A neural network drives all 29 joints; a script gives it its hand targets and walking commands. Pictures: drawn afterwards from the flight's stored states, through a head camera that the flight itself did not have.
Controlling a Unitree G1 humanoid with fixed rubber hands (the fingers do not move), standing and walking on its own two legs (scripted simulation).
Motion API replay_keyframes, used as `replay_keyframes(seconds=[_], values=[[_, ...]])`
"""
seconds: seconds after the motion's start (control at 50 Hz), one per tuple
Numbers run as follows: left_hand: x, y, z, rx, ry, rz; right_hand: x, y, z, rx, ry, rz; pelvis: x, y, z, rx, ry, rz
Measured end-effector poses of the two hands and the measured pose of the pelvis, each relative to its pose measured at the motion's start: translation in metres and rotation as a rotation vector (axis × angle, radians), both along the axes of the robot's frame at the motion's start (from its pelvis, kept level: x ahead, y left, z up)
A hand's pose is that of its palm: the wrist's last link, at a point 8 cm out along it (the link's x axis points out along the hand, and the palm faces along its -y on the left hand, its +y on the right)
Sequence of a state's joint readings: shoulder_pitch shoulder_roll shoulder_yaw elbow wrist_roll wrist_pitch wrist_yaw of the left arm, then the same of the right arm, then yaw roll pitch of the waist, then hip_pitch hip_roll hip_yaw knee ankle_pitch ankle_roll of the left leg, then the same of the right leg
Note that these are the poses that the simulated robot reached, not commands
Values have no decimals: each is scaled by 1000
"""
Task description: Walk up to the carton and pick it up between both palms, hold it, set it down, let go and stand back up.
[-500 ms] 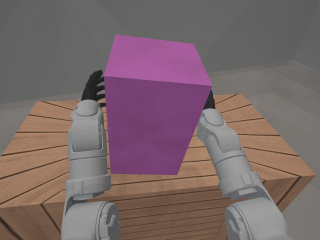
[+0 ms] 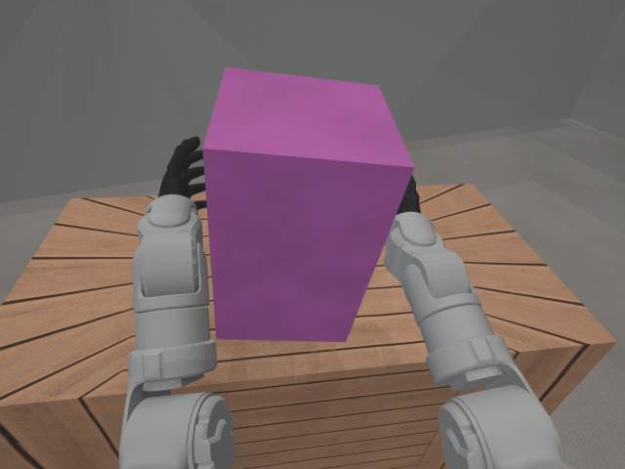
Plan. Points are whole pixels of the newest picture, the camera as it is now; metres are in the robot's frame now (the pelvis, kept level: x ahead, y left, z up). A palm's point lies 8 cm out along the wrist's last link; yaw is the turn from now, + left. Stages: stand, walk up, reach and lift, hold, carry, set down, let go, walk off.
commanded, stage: hold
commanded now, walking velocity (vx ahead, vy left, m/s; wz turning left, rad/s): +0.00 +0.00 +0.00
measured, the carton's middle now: (292, 220) +0.37 +0.01 +0.20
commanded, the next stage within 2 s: set down in 0.58 s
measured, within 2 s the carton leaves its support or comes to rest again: neither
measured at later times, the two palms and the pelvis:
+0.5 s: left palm (178, 203) +0.36 +0.14 +0.23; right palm (401, 215) +0.35 -0.12 +0.21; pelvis +0.00 +0.00 +0.00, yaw +0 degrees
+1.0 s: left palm (184, 197) +0.37 +0.14 +0.23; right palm (401, 218) +0.36 -0.13 +0.20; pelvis +0.00 +0.00 +0.00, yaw -1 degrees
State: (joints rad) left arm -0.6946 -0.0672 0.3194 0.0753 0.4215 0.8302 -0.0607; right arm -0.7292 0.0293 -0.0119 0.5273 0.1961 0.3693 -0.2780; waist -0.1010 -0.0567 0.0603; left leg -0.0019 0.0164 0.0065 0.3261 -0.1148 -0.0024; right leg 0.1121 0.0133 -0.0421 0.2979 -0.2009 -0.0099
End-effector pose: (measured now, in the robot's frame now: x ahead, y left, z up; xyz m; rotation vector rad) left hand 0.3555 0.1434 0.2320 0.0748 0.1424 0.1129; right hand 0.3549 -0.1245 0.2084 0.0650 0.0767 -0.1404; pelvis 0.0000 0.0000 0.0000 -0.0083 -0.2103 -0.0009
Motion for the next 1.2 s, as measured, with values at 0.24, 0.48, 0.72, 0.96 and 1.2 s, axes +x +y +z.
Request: replay_keyframes(seconds=[0.24,0.48,0.72,0.96,1.2], values=[[0,0,0,1,0,0,0,0,0,0,0,0,0,0,0,0,0,0],[0,0,0,0,0,0,0,-1,0,0,0,0,0,0,0,0,-1,0],[4,-3,-3,0,7,-14,0,-2,-4,7,6,-15,0,0,0,1,-6,-1],[11,-6,2,15,-81,-34,4,-5,-6,-14,-93,-35,4,-1,1,7,-17,-9],[25,2,-51,28,-6,-40,18,1,-45,-36,-94,-27,13,0,1,5,1,8]])
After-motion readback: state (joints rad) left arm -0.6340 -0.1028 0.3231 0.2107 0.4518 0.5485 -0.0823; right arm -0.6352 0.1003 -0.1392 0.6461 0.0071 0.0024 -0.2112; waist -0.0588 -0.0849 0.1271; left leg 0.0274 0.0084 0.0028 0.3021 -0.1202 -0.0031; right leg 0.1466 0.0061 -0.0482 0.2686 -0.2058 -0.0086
